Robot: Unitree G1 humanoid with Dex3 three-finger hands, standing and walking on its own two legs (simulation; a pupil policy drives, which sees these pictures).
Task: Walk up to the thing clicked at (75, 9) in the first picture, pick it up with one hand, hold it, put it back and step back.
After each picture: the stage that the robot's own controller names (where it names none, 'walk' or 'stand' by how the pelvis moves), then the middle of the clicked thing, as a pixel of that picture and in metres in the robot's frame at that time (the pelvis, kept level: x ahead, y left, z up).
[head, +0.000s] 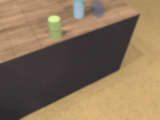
stand; out of the picture +0.95 +0.01 +0.02
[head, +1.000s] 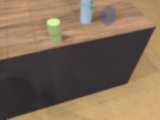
rise first; (86, 2) +0.86 +0.01 +0.04
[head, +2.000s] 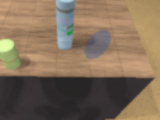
rise first; (65, 24) +0.58 +0.13 +0.05
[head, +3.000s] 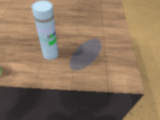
stand; (47, 33) +0.53 +0.15 +0.06
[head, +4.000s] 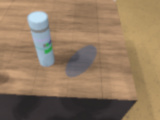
stand; (43, 42) +0.52 +0.17 +0.03
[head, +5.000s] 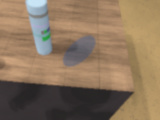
stand; (41, 29) +0.55 +0.16 +0.04
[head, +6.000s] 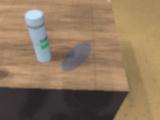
stand; (39, 38) +0.57 +0.20 +0.02
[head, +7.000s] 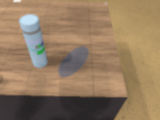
stand; (35, 44) +0.54 +0.20 +0.02
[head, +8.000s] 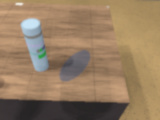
stand; (36, 47) +0.52 +0.20 +0.02
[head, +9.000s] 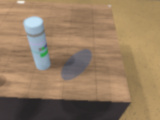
stand; (38, 46) +0.53 +0.19 +0.02
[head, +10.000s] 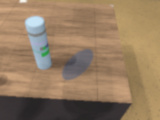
stand; (40, 45) +0.53 +0.18 +0.02
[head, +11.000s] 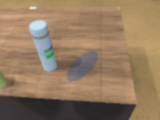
rise first; (44, 48) +0.53 +0.20 +0.02
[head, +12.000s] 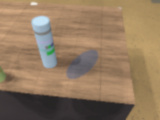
go down; (46, 44) +0.54 +0.19 +0.02
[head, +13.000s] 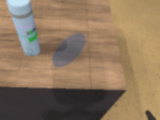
go down; (26, 29) +0.55 +0.18 +0.05
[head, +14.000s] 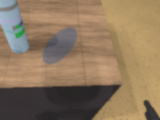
go down; (12, 24) +0.54 +0.19 +0.07
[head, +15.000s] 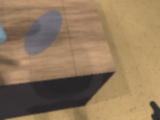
close in; out of the picture +0.53 +0.22 +0.10
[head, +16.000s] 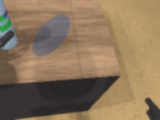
close; out of the picture +0.52 +0.20 +0.10
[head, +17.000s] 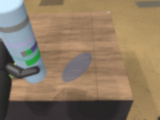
lift; (23, 47) +0.32 +0.15 +0.25
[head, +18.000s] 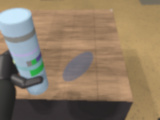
hold; (28, 58) +0.32 +0.15 +0.20
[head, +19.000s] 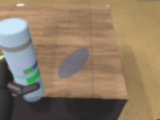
hold; (24, 66) +0.31 +0.16 +0.16
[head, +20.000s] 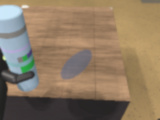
crouch; (19, 55) +0.33 +0.18 +0.19
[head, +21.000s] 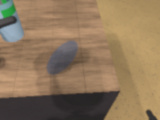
lower; out of the picture +0.49 +0.19 +0.24
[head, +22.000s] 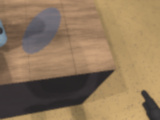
lower; out of the picture +0.52 +0.20 +0.11
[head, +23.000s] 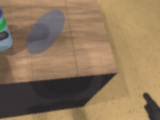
lower; out of the picture +0.51 +0.19 +0.11
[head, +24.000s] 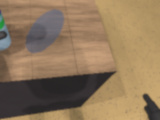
lower; out of the picture +0.51 +0.20 +0.11
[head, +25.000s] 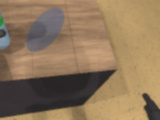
lower; out of the picture +0.51 +0.20 +0.11
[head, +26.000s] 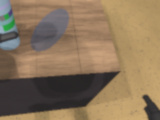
open; out of the picture +0.51 +0.18 +0.11
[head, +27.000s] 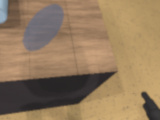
rise; out of the picture +0.66 +0.19 +0.04
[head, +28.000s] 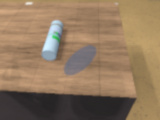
sink last; (53, 39) +0.66 +0.18 -0.02
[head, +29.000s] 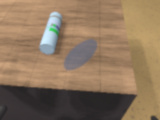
stand; (51, 31) +0.67 +0.18 -0.02
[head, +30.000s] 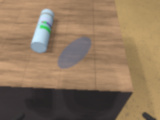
stand; (43, 29) +0.66 +0.19 -0.01
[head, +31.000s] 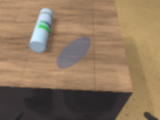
stand; (42, 28) +0.66 +0.20 +0.00
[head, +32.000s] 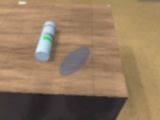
stand; (46, 40) +0.67 +0.19 -0.06
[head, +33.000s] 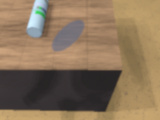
walk; (38, 14) +0.73 +0.24 -0.04
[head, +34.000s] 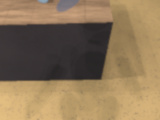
walk; out of the picture +1.00 +0.24 -0.04
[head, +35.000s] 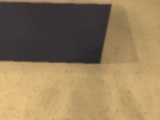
stand; out of the picture +1.28 +0.20 -0.04
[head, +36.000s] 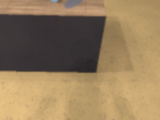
stand; out of the picture +1.28 +0.21 -0.07
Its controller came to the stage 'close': yes
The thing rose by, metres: 0.21
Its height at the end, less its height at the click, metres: -0.09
